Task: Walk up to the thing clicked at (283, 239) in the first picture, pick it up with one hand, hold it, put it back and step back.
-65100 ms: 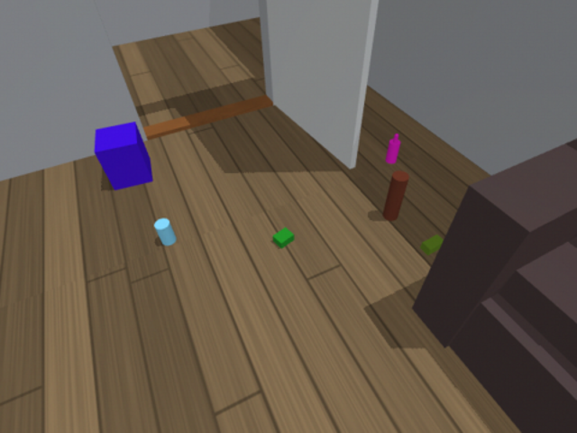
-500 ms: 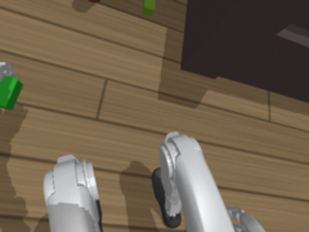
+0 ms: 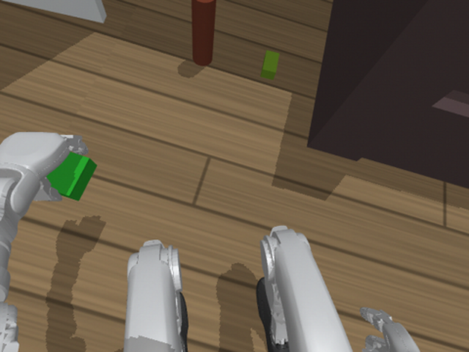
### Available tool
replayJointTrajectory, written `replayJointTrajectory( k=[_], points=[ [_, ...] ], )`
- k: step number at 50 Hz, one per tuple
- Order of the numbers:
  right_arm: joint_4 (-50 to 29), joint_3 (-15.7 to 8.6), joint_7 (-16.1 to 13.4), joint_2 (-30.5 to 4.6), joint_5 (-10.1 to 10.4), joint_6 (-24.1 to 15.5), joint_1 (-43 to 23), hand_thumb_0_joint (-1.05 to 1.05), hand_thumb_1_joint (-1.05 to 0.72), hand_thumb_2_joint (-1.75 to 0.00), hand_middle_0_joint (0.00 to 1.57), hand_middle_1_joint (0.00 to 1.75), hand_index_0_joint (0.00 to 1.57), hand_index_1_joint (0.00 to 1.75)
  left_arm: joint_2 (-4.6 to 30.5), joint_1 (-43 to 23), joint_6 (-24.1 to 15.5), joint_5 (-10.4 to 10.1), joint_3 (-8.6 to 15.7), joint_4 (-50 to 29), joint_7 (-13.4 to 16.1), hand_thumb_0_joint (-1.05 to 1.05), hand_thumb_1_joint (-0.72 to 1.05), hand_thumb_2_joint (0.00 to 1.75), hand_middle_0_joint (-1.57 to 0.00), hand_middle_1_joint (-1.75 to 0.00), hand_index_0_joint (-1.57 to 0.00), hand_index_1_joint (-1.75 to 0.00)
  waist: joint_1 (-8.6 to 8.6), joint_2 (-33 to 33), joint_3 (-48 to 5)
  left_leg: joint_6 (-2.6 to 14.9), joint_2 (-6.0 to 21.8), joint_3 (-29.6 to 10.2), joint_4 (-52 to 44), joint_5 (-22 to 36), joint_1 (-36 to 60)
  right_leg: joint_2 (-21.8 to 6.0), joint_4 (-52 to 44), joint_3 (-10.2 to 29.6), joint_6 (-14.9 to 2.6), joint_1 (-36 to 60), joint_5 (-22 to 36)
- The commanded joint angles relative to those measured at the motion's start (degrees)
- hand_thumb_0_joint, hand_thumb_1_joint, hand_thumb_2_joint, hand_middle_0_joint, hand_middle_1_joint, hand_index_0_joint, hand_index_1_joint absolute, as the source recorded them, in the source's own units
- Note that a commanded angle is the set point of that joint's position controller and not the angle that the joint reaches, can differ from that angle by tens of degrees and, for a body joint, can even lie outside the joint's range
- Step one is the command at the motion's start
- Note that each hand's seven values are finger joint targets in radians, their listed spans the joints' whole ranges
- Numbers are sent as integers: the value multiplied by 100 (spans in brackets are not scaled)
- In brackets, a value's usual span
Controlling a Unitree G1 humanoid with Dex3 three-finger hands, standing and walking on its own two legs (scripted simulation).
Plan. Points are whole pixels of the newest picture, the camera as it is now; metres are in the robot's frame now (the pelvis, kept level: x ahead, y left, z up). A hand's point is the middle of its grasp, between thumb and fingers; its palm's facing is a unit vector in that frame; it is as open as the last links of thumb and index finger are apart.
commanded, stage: lift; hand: left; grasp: from above
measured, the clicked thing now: (69, 174) +0.46 +0.29 -0.13
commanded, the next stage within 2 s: hold in 1.02 s
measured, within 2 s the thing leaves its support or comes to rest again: neither
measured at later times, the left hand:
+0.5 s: hand out of the picture +0.36 +0.27 +0.13, palm faces -0.45 -0.04 -0.89, open 9.8 cm
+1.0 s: hand out of the picture +0.36 +0.24 +0.23, palm faces -0.46 -0.03 -0.89, open 9.8 cm
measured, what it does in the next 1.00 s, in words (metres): rises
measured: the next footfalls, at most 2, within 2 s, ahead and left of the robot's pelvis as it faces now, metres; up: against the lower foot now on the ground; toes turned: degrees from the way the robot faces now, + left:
none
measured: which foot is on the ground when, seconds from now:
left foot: down 0.00-1.00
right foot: down 0.00-1.00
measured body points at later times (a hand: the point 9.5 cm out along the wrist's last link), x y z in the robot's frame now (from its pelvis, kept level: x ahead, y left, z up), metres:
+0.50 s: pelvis +0.01 +0.00 +0.18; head +0.11 +0.01 +0.62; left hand +0.38 +0.27 +0.18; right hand +0.14 -0.26 +0.06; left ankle +0.09 +0.12 -0.39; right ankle +0.10 -0.14 -0.39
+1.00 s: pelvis +0.05 +0.00 +0.28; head +0.10 -0.01 +0.73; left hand +0.38 +0.24 +0.28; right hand +0.17 -0.26 +0.16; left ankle +0.09 +0.12 -0.39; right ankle +0.10 -0.14 -0.39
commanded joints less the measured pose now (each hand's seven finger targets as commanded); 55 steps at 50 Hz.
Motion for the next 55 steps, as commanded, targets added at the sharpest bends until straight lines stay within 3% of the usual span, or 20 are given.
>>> replayJointTrajectory(
  k=[1, 6, 12, 14, 18, 19, 20, 21, 23, 25, 30, 32, 38, 39, 44, 49, 51, 55],
  points=[
    [-259, -499, -168, -1152, 101, -125, 908, 0, -91, -90, 20, 30, 20, 30, 1534, -1262, 146, -330, 543, -1451, 113, 0, 57, 48, -88, -58, -93, -53, 19, 1125, -3819, 157, -26, 12, -2164, 749, 3791, 158, -1708, -332, -461, 2179, 1058],
    [-342, -506, -280, -1031, 149, -164, 728, 0, -90, -90, 20, 30, 20, 30, 1236, -965, 257, -517, 463, -1991, 81, 0, 56, 47, -86, -58, -91, -53, 78, 982, -3593, 148, 10, 40, -2860, 340, 4233, 159, -2357, -266, -430, 2857, 821],
    [-354, -468, -416, -844, 229, -241, 532, 0, -90, -90, 20, 30, 20, 30, 893, -203, 482, -529, 356, -2164, 227, 0, 61, 52, -90, -60, -95, -56, 186, 618, -3222, 143, -21, 234, -3608, 407, 4869, 184, -3390, -132, -412, 3882, 757],
    [-281, -476, -459, -823, 246, -272, 525, 0, -90, -90, 20, 30, 20, 30, 849, -258, 541, -487, 323, -2257, 269, 0, 62, 53, -92, -61, -96, -57, 150, 568, -3070, 141, -18, 275, -3861, 419, 5078, 177, -3712, -65, -414, 4169, 751],
    [-218, -419, -540, -763, 303, -375, 454, 0, -90, -90, 20, 30, 20, 30, 458, 24, 671, -430, 74, -1801, 376, 0, 61, 52, -90, -63, -95, -58, 154, 494, -2432, 103, 17, 129, -4620, 76, 5535, 207, -4231, -66, -401, 4575, 542],
    [-226, -426, -550, -785, 324, -411, 438, 0, -90, -90, 20, 30, 20, 30, 459, 95, 689, -468, 129, -1823, 405, 0, 60, 53, -90, -62, -94, -57, 211, 430, -2318, 104, 31, 69, -4806, -4, 5597, 211, -4335, -61, -398, 4712, 495],
    [-232, -420, -562, -766, 327, -435, 404, 0, -90, -90, 20, 30, 20, 30, 327, 171, 710, -446, -13, -1746, 399, 0, 62, 52, -91, -62, -95, -57, 208, 351, -2239, 108, 31, 84, -4964, -35, 5749, 223, -4529, -54, -403, 4857, 466],
    [-213, -410, -578, -741, 335, -461, 433, 0, -91, -90, 20, 30, 20, 30, 229, 194, 730, -411, -93, -1679, 403, 0, 59, 53, -90, -61, -94, -57, 170, 353, -2118, 98, 8, 122, -5063, 18, 5783, 220, -4677, -19, -404, 4973, 478],
    [-181, -426, -608, -747, 346, -529, 422, 0, -91, -91, 20, 30, 20, 30, 159, 369, 745, -407, -108, -1638, 411, 0, 58, 48, -89, -60, -94, -55, 299, 342, -2089, 78, 6, 144, -5297, 207, 6077, 224, -4900, 16, -417, 5247, 604],
    [-142, -450, -631, -717, 340, -584, 483, 0, -92, -91, 20, 30, 20, 30, -84, 335, 748, -404, -297, -1617, 420, 0, 59, 46, -90, -58, -94, -53, 236, 396, -2026, 45, 25, 165, -5513, 403, 6401, 229, -5138, 44, -419, 5431, 774],
    [-85, -493, -655, -701, 349, -692, 519, 0, -92, -91, 20, 30, 20, 30, 83, 0, 659, -244, -175, -1602, 619, 0, 56, 45, -88, -56, -92, -52, 334, 404, -1860, 38, -13, 238, -6028, 469, 6939, 227, -5712, 121, -417, 5950, 771],
    [-66, -489, -645, -665, 335, -742, 536, 0, -92, -91, 20, 30, 20, 30, -210, -14, 656, -182, -404, -1384, 692, 0, 56, 47, -88, -59, -92, -54, 267, 406, -1688, 24, -15, 263, -6212, 535, 7147, 241, -5895, 123, -400, 6075, 826],
    [-10, -551, -605, -685, 357, -795, 630, 0, -92, -91, 20, 30, 20, 30, -220, -63, 780, -113, -420, -1275, 860, 0, 58, 50, -91, -58, -94, -54, 408, 290, -1671, -2, -51, 425, -6686, 1221, 7868, 226, -6461, 151, -395, 6815, 1366],
    [-4, -539, -600, -656, 363, -799, 646, 0, -92, -91, 20, 30, 20, 30, -339, 12, 824, -120, -522, -1197, 855, 0, 59, 50, -92, -58, -96, -54, 385, 241, -1615, 3, -66, 449, -6730, 1389, 7916, 228, -6546, 165, -394, 6911, 1514],
    [-80, -572, -598, -660, 391, -790, 637, 0, -92, -91, 20, 30, 20, 30, -367, 384, 936, -170, -522, -1125, 766, 0, 59, 47, -91, -56, -96, -52, 541, -34, -1470, 16, -121, 519, -7085, 1695, 8228, 219, -6929, 208, -383, 7456, 1781],
    [-140, -556, -629, -611, 389, -778, 567, 0, -92, -90, 20, 30, 20, 30, -488, 327, 907, -264, -658, -1408, 583, 0, 62, 42, -92, -55, -98, -49, 496, -32, -1306, 17, -137, 555, -7399, 1794, 8574, 199, -7276, 268, -374, 7748, 1902],
    [-151, -580, -646, -639, 390, -765, 574, 0, -92, -90, 20, 30, 20, 30, -435, 441, 883, -289, -577, -1467, 523, 0, 62, 41, -92, -54, -97, -48, 535, -99, -1397, 2, -109, 524, -7481, 2075, 8818, 208, -7321, 246, -381, 7873, 2113],
    [-183, -561, -657, -615, 376, -738, 499, 0, -92, -90, 20, 30, 20, 30, -409, 315, 819, -267, -549, -1643, 505, 0, 67, 45, -96, -56, -101, -50, 555, 38, -1274, -9, -105, 552, -7704, 2018, 8985, 202, -7500, 238, -397, 7966, 2050]
  ],
)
